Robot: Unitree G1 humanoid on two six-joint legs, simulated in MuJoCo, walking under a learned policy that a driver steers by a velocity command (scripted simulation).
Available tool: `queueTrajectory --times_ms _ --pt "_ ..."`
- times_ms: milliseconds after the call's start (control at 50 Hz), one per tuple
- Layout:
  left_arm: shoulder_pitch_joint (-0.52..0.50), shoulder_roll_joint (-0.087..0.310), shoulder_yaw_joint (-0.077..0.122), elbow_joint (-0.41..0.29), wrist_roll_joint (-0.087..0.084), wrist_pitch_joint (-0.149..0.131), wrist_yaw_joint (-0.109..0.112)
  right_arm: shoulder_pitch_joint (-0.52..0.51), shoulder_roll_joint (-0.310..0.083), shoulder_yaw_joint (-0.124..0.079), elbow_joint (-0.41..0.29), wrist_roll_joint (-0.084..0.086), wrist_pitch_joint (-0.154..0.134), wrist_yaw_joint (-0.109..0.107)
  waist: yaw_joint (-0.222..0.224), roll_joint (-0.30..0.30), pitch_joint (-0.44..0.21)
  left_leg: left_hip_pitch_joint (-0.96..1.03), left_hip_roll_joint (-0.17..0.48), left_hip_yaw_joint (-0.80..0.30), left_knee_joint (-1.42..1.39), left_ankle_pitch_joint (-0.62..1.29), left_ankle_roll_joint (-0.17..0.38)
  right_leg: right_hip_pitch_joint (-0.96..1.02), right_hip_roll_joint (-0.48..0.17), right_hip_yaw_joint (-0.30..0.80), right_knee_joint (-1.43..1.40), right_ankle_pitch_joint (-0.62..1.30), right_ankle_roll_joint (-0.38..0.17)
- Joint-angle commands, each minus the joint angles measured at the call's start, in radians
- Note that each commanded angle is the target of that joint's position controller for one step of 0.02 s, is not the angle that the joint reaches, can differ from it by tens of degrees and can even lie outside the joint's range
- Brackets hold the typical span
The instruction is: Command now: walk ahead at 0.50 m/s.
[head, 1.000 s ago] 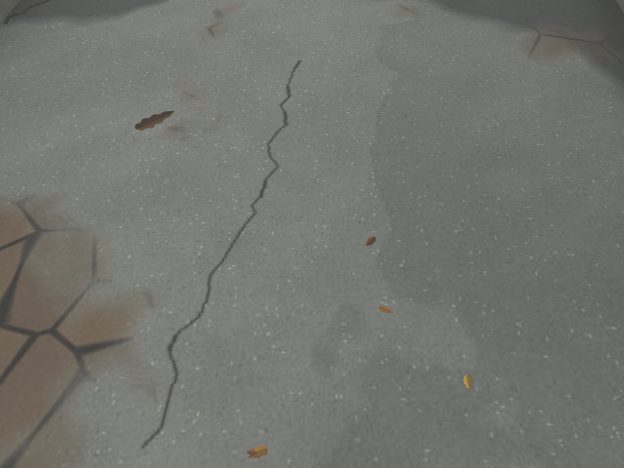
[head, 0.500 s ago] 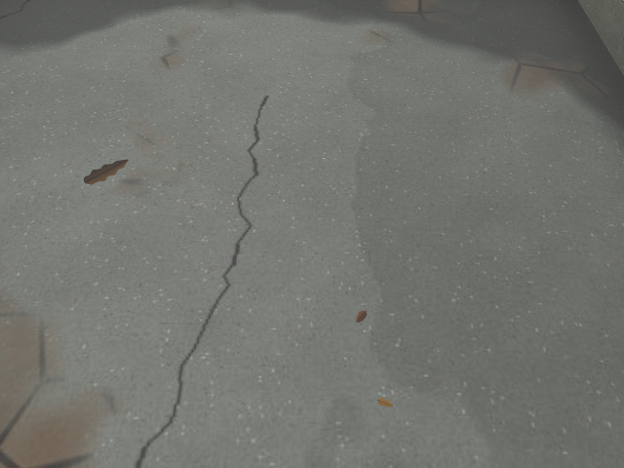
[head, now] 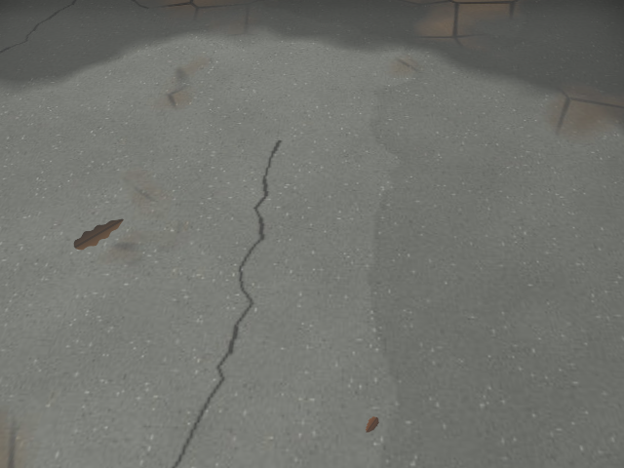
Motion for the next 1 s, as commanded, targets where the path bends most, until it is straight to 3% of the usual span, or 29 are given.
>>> queueTrajectory --times_ms 20,80,140,240,300,320,340,360,380,400,420,440,460,480,500,540,580,620,700,800,840,860,880,900,920,940,960,980,1000 --pt "-0.002 0.129 0.022 -0.037 0.001 -0.02 0.009 0.037 -0.043 -0.015 -0.044 -0.009 0.013 -0.007 -0.038 -0.102 -0.025 -0.112 0.067 -0.034 -0.079 0.099 -0.016 0.072 -0.265 0.243 -0.256 0.131 -0.174" --pt "0.045 0.145 0.025 -0.021 -0.003 -0.014 0.027 -0.071 -0.042 -0.016 -0.082 -0.02 0.011 -0.004 -0.017 -0.087 0.002 -0.176 0.063 -0.025 -0.267 0.264 -0.041 0.104 -0.25 0.184 -0.273 0.189 -0.161" --pt "0.086 0.152 0.025 -0.01 -0.011 -0.01 0.036 -0.18 -0.023 -0.007 -0.111 -0.014 0.004 0.008 0.016 -0.093 0.025 -0.126 0.025 0.014 -0.462 0.404 -0.042 0.108 -0.216 0.118 -0.284 0.177 -0.132" --pt "0.175 0.164 0.033 0.034 -0.023 0.009 0.041 -0.309 -0.03 0.003 -0.159 -0.003 -0.004 0.034 0.052 -0.093 0.068 -0.149 -0.004 0.017 -0.605 0.377 -0.018 0.268 -0.276 0.119 -0.234 0.169 -0.123" --pt "0.158 0.184 0.043 0.037 -0.025 0.026 0.047 -0.273 -0.068 -0.007 -0.165 -0.002 -0.012 0.047 0.008 -0.114 0.039 -0.07 -0.032 0.03 -0.641 0.261 0.021 0.349 -0.311 0.124 -0.146 0.337 -0.097" --pt "0.135 0.192 0.046 0.032 -0.025 0.031 0.048 -0.204 -0.092 -0.02 -0.149 -0.003 -0.014 0.047 -0.035 -0.129 -0.007 0.041 -0.065 0.06 -0.648 0.233 0.038 0.351 -0.298 0.108 -0.063 0.506 -0.082" --pt "0.12 0.175 0.039 0.026 -0.024 0.037 0.048 -0.05 -0.131 -0.044 -0.101 -0.007 -0.014 0.042 -0.11 -0.117 -0.095 0.248 -0.098 0.087 -0.658 0.241 0.064 0.31 -0.248 0.069 0.114 0.618 -0.057" --pt "0.13 0.142 0.023 0.007 -0.01 0.039 0.048 0.137 -0.2 -0.067 -0.056 -0.018 -0.013 0.033 -0.169 -0.036 -0.239 0.561 0.033 -0.062 -0.619 0.256 0.119 0.12 -0.19 0.026 0.404 0.427 -0.023" --pt "0.26 0.011 -0.015 0.0 -0.006 0.016 0.035 0.228 -0.283 -0.085 -0.028 -0.02 -0.007 0.034 -0.111 0.222 -0.374 0.928 0.271 -0.548 -0.716 0.049 0.288 -0.304 0.002 0.029 0.798 -0.141 0.05" --pt "0.21 0.076 -0.003 0.01 -0.021 -0.011 0.029 0.229 -0.197 -0.057 -0.034 -0.014 -0.006 0.035 -0.139 0.19 -0.406 0.943 0.283 -0.717 -0.842 -0.049 0.276 -0.426 0.003 0.186 0.927 -0.426 0.032" --pt "0.11 0.145 0.017 -0.023 -0.049 -0.026 0.025 0.142 -0.153 -0.042 -0.046 -0.01 -0.01 0.033 -0.127 0.144 -0.259 0.826 0.254 -0.569 -0.851 -0.048 0.222 -0.514 -0.055 0.183 0.971 -0.368 0.013" --pt "0.048 0.149 0.017 -0.04 -0.051 -0.031 0.031 0.053 -0.125 -0.032 -0.07 -0.014 -0.012 0.032 -0.098 0.063 -0.168 0.668 0.22 -0.438 -0.871 0.038 0.194 -0.498 -0.113 0.15 0.932 -0.269 0.006" --pt "0.019 0.144 0.023 -0.042 -0.036 -0.026 0.04 -0.009 -0.094 -0.023 -0.077 -0.026 -0.014 0.035 -0.067 0.02 -0.101 0.52 0.187 -0.344 -0.903 0.122 0.182 -0.453 -0.15 0.138 0.868 -0.197 0.007" --pt "0.038 0.13 0.028 -0.039 -0.029 -0.012 0.044 -0.036 -0.069 -0.015 -0.076 -0.037 -0.019 0.037 -0.029 0.044 -0.079 0.425 0.154 -0.276 -0.932 0.173 0.168 -0.381 -0.181 0.147 0.818 -0.152 0.006" --pt "0.06 0.108 0.027 -0.033 -0.028 0.003 0.045 -0.041 -0.056 -0.012 -0.071 -0.038 -0.02 0.04 -0.011 0.059 -0.072 0.376 0.135 -0.237 -0.961 0.185 0.167 -0.338 -0.19 0.146 0.787 -0.132 0.008" --pt "0.057 0.082 0.025 -0.036 -0.024 0.02 0.047 -0.013 -0.079 -0.017 -0.055 -0.031 -0.025 0.033 0.001 0.051 -0.045 0.333 0.126 -0.181 -1.003 0.231 0.182 -0.34 -0.201 0.133 0.72 -0.095 0.023" --pt "-0.013 0.088 0.028 -0.063 -0.015 0.025 0.049 0.023 -0.108 -0.024 -0.041 -0.029 -0.025 0.019 -0.009 0.023 -0.016 0.348 0.129 -0.151 -1.028 0.283 0.19 -0.409 -0.206 0.13 0.616 -0.005 0.046" --pt "-0.077 0.082 0.027 -0.084 -0.009 0.022 0.045 0.054 -0.113 -0.024 -0.031 -0.026 -0.019 0.007 -0.024 0.015 -0.003 0.378 0.118 -0.112 -1.034 0.319 0.177 -0.444 -0.2 0.124 0.497 0.105 0.06" --pt "-0.21 0.059 0.014 -0.118 -0.017 0.013 0.029 0.112 -0.119 -0.022 -0.012 -0.016 -0.013 -0.002 -0.066 0.022 0.028 0.402 0.085 -0.035 -1.044 0.308 0.145 -0.398 -0.155 0.078 0.273 0.264 0.062" --pt "-0.326 0.068 0.004 -0.167 -0.026 0.003 0.0 0.19 -0.131 -0.03 0.03 -0.008 0.01 -0.005 -0.096 0.024 0.07 0.564 0.15 -0.04 -0.979 0.34 0.141 -0.429 -0.128 0.074 0.15 0.194 0.035" --pt "-0.304 0.091 0.009 -0.173 -0.028 -0.003 -0.01 0.179 -0.144 -0.037 0.033 -0.006 0.02 -0.01 -0.067 0.04 0.054 0.615 0.175 -0.045 -0.925 0.442 0.123 -0.381 -0.112 0.067 0.123 0.119 0.008" --pt "-0.256 0.113 0.019 -0.163 -0.027 -0.006 -0.011 0.159 -0.154 -0.04 0.028 -0.005 0.025 -0.011 -0.035 0.055 0.022 0.624 0.171 -0.036 -0.87 0.582 0.111 -0.297 -0.086 0.047 0.116 0.083 -0.008" --pt "-0.15 0.141 0.035 -0.133 -0.023 -0.007 -0.009 0.132 -0.154 -0.04 0.022 -0.003 0.03 -0.011 0.027 0.059 -0.041 0.609 0.142 -0.006 -0.749 0.748 0.092 -0.142 -0.05 0.014 0.097 0.084 -0.03" --pt "0.027 0.194 0.061 -0.078 -0.018 -0.006 -0.002 0.126 -0.126 -0.028 0.012 -0.007 0.033 -0.011 0.099 0.035 -0.154 0.512 0.085 0.035 -0.541 0.756 0.061 0.118 -0.058 0.028 0.117 0.109 -0.064" --pt "0.185 0.28 0.084 -0.047 -0.002 -0.004 0.007 0.195 -0.059 -0.006 -0.01 -0.024 0.025 -0.008 0.105 -0.12 -0.314 0.188 -0.016 0.082 -0.171 0.433 0.007 0.5 -0.295 0.35 0.136 0.07 -0.173" --pt "0.221 0.283 0.077 -0.032 -0.013 0.0 0.001 0.258 0.023 0.021 0.0 -0.023 0.0 0.002 0.075 -0.321 -0.417 -0.088 -0.165 -0.012 0.078 -0.267 -0.026 0.687 -0.436 0.764 -0.029 -0.103 -0.272" --pt "0.187 0.202 0.052 -0.037 -0.021 -0.001 0.002 0.164 -0.086 -0.007 -0.012 0.006 -0.021 0.008 0.097 -0.237 -0.334 -0.202 -0.105 -0.102 0.181 -0.269 -0.005 0.635 -0.4 0.731 -0.072 -0.209 -0.225" --pt "0.093 0.171 0.042 -0.058 -0.022 -0.003 0.006 0.075 -0.117 -0.014 -0.043 0.023 -0.033 0.01 0.081 -0.19 -0.198 -0.25 -0.052 -0.068 0.176 -0.173 0.011 0.49 -0.373 0.588 -0.093 -0.16 -0.187" --pt "0.02 0.148 0.033 -0.074 -0.01 -0.004 0.006 0.03 -0.114 -0.016 -0.048 0.015 -0.035 0.003 0.053 -0.107 -0.128 -0.211 -0.005 -0.047 0.129 -0.08 0.014 0.338 -0.342 0.488 -0.123 -0.071 -0.172"
Keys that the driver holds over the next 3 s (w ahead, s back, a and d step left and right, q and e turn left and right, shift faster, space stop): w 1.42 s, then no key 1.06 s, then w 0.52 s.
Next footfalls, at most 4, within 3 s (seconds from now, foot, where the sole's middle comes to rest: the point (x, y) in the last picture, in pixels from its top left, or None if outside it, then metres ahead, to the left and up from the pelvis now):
0.36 left None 0.39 0.16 -0.78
0.90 right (377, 368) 0.71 -0.08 -0.78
1.46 left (280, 259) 1.03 0.16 -0.78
1.86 right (369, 243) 1.09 -0.08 -0.78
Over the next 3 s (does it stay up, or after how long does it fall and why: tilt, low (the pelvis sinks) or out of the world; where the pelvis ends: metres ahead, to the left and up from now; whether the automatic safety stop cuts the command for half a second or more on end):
stays up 1.15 -0.01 0.00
